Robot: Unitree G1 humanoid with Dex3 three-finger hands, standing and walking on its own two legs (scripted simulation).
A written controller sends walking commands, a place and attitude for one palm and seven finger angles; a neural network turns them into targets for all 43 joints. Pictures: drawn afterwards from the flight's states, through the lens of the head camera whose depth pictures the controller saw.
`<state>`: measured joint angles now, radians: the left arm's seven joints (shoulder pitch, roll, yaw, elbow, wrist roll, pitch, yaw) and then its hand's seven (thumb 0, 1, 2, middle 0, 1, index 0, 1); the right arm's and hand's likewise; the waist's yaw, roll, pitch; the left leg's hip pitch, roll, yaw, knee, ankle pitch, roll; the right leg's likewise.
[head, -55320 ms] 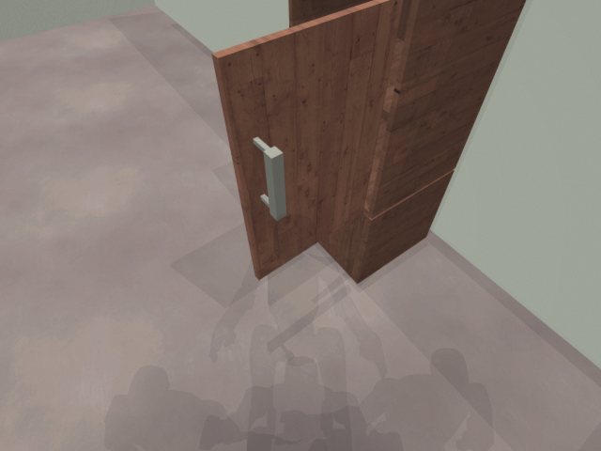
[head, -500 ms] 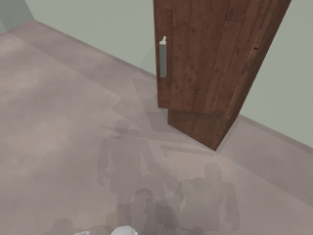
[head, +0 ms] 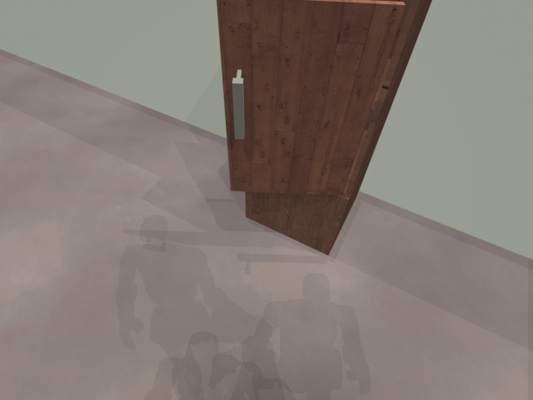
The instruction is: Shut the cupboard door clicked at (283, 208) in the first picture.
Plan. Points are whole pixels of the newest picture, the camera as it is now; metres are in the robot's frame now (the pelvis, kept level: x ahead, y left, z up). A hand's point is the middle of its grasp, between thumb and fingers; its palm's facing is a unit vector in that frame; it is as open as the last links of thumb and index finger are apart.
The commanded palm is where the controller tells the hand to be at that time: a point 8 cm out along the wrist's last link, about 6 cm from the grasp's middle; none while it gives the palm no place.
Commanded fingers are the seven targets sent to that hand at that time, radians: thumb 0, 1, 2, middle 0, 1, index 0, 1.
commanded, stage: take the last steps up to it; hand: left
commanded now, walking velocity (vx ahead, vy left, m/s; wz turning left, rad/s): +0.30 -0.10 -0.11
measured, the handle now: (239, 105) +0.76 +0.11 +0.01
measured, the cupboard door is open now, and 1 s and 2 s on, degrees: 27 27 27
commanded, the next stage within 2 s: come to a stop and stand still in 0.80 s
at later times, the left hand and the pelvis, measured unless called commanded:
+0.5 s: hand out of the picture +0.10 +0.11 -0.19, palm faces +0.07 -0.99 -0.12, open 7.3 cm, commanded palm none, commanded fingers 0.00 0.90 0.90 -0.20 -0.30 -0.20 -0.30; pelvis +0.15 -0.05 -0.02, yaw +1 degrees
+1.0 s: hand (236, 272) +0.40 +0.08 -0.17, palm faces -0.02 -0.97 -0.23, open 7.4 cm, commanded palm none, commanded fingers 0.00 0.90 0.90 -0.20 -0.30 -0.20 -0.30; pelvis +0.32 -0.10 -0.02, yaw -1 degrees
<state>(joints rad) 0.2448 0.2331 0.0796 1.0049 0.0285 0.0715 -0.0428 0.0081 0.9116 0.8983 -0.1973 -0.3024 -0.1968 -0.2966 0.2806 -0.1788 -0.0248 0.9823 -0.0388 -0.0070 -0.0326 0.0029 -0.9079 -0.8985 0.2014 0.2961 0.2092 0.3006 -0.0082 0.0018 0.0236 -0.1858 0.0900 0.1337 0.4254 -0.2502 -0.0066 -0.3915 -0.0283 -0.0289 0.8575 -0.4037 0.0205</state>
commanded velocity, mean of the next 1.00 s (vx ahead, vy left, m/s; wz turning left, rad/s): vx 0.18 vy -0.01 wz -0.01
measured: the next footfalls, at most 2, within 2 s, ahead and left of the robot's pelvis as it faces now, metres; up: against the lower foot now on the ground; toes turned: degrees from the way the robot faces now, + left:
right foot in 0.12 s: +0.06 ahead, -0.15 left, +0.00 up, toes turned -5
left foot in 0.52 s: +0.28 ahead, +0.05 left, +0.00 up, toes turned +8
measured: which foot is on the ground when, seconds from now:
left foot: down 0.00-0.12, up 0.14-0.50, down 0.52-0.96, up 0.98-1.00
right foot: up 0.00-0.10, down 0.12-0.54, up 0.56-0.92, down 0.94-1.00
